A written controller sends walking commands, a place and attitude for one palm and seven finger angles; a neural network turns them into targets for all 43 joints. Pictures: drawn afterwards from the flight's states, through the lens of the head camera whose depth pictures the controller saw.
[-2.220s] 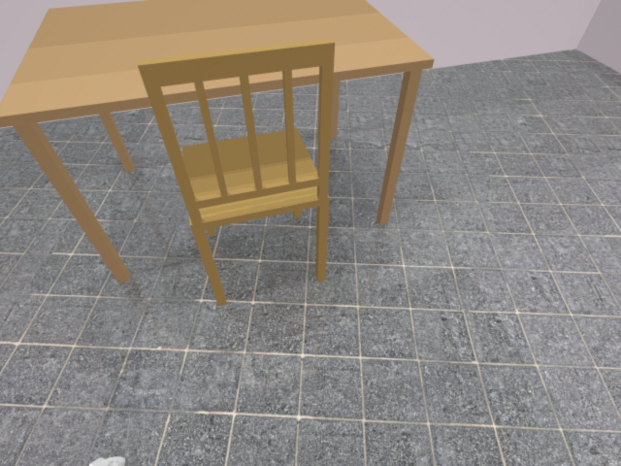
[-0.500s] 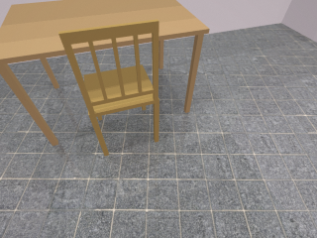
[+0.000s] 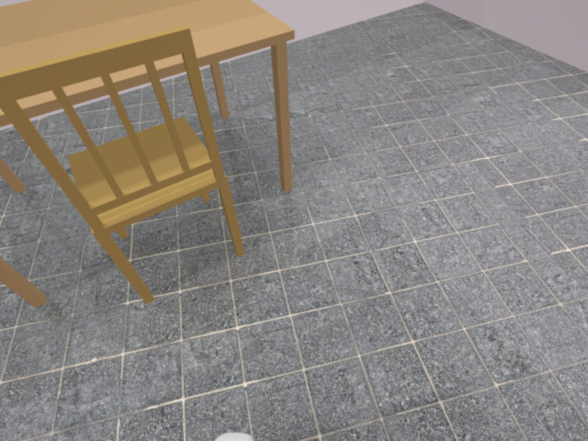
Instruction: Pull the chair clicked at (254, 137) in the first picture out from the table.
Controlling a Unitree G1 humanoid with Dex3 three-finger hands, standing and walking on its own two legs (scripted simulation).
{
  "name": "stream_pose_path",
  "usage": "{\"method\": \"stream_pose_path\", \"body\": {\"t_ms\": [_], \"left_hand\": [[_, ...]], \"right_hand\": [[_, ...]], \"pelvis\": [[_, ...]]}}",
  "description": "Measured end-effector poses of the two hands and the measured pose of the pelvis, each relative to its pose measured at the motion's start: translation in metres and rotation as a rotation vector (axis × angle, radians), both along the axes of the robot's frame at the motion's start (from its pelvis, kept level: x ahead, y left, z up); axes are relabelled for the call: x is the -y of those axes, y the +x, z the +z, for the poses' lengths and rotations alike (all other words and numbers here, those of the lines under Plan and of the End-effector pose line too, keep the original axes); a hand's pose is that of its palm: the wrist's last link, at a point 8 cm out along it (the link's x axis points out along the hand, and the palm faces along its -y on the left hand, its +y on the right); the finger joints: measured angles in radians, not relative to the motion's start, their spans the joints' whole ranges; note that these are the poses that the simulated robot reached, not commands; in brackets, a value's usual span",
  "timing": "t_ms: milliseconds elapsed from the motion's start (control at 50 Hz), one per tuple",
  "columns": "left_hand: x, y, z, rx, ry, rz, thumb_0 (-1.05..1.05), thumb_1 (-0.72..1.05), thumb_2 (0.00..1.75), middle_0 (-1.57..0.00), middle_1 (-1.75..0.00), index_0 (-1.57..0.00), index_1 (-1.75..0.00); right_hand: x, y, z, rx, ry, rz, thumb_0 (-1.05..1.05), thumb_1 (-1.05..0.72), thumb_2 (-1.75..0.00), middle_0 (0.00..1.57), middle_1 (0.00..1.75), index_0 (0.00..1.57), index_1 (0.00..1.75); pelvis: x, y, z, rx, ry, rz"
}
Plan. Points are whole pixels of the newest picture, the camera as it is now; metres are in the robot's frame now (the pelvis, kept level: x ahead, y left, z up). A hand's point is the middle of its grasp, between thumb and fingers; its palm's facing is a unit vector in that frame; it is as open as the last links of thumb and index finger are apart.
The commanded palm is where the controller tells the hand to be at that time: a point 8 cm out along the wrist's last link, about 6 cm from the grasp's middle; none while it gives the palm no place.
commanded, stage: walk to a spot facing it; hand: left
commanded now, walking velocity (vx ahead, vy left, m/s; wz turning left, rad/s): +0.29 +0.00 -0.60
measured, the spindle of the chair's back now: (132, 135) +0.77 +0.49 -0.08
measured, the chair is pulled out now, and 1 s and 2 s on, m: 0.00 0.00 0.00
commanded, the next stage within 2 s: turn to face it in 0.84 s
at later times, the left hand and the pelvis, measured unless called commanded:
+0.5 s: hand (217, 359) +0.27 +0.17 -0.17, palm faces -0.34 -0.92 -0.18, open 7.4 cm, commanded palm none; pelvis +0.10 +0.01 -0.01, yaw -19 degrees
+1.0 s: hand (284, 289) +0.42 +0.07 -0.17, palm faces -0.49 -0.85 -0.20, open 7.3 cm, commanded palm none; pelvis +0.26 -0.07 -0.01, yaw -34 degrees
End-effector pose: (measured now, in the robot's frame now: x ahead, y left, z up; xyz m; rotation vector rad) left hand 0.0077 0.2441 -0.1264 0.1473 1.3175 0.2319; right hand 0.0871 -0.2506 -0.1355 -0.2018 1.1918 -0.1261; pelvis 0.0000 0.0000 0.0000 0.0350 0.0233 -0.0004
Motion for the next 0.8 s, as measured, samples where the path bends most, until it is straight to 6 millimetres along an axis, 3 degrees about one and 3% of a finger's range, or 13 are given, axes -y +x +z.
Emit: {"method": "stream_pose_path", "body": {"t_ms": [100,180,260,340,400,460,540,600,640,680,800], "left_hand": [[-0.023,0.011,-0.002,-0.005,-0.002,-0.036,0.0,0.9,0.89,-0.21,-0.3,-0.2,-0.3],[-0.048,0.032,-0.015,-0.01,-0.008,-0.078,0.0,0.9,0.89,-0.21,-0.3,-0.2,-0.3],[-0.061,0.078,-0.014,0.012,-0.017,-0.156,0.01,0.91,0.89,-0.2,-0.3,-0.2,-0.3],[-0.056,0.137,-0.011,0.062,-0.025,-0.242,0.01,0.91,0.89,-0.2,-0.3,-0.19,-0.3],[-0.038,0.185,-0.013,0.085,-0.039,-0.315,0.01,0.91,0.89,-0.2,-0.3,-0.19,-0.3],[-0.006,0.235,-0.015,0.102,-0.063,-0.403,0.01,0.91,0.89,-0.2,-0.29,-0.19,-0.3],[0.054,0.308,-0.022,0.144,-0.094,-0.535,0.01,0.91,0.89,-0.2,-0.29,-0.19,-0.3],[0.101,0.358,-0.029,0.22,-0.11,-0.612,0.01,0.91,0.89,-0.2,-0.3,-0.19,-0.3],[0.123,0.381,-0.033,0.277,-0.11,-0.629,0.0,0.91,0.89,-0.2,-0.3,-0.19,-0.3],[0.136,0.391,-0.032,0.274,-0.107,-0.644,0.0,0.91,0.89,-0.2,-0.3,-0.19,-0.3],[0.151,0.399,-0.021,0.177,-0.078,-0.687,0.0,0.91,0.89,-0.2,-0.3,-0.2,-0.3]], "right_hand": [[-0.009,0.009,0.013,0.062,-0.024,-0.038,0.01,-0.91,-0.9,0.2,0.3,0.19,0.3],[-0.02,0.01,0.017,0.132,-0.065,-0.081,0.01,-0.91,-0.9,0.2,0.3,0.2,0.3],[-0.03,-0.016,0.022,0.096,-0.079,-0.148,0.0,-0.91,-0.9,0.2,0.3,0.2,0.3],[-0.041,-0.051,0.019,-0.006,-0.069,-0.235,0.0,-0.91,-0.9,0.2,0.3,0.2,0.3],[-0.05,-0.079,0.014,-0.097,-0.048,-0.311,0.0,-0.91,-0.9,0.2,0.3,0.2,0.3],[-0.061,-0.106,0.008,-0.198,-0.016,-0.393,0.0,-0.91,-0.9,0.2,0.3,0.2,0.3],[-0.072,-0.136,0.0,-0.335,0.039,-0.509,0.01,-0.91,-0.9,0.2,0.3,0.2,0.3],[-0.07,-0.146,-0.01,-0.424,0.082,-0.581,0.01,-0.91,-0.9,0.2,0.3,0.2,0.3],[-0.06,-0.142,-0.019,-0.447,0.096,-0.617,0.01,-0.91,-0.9,0.2,0.3,0.2,0.3],[-0.044,-0.122,-0.024,-0.41,0.084,-0.638,0.01,-0.91,-0.9,0.2,0.3,0.2,0.3],[0.017,-0.018,-0.016,-0.136,0.027,-0.635,0.01,-0.91,-0.9,0.2,0.3,0.19,0.3]], "pelvis": [[-0.017,0.008,0.002,-0.016,-0.009,-0.062],[-0.035,0.019,-0.008,-0.018,-0.043,-0.11],[-0.041,0.035,-0.003,0.004,-0.049,-0.161],[-0.039,0.057,0.0,0.012,-0.053,-0.22],[-0.033,0.073,-0.002,0.017,-0.057,-0.264],[-0.024,0.091,-0.005,0.021,-0.061,-0.309],[-0.003,0.118,-0.015,0.021,-0.061,-0.366],[0.022,0.141,-0.03,0.032,-0.053,-0.397],[0.036,0.152,-0.039,0.039,-0.039,-0.42],[0.043,0.161,-0.038,0.05,-0.056,-0.435],[0.059,0.191,-0.019,0.034,-0.053,-0.5]]}}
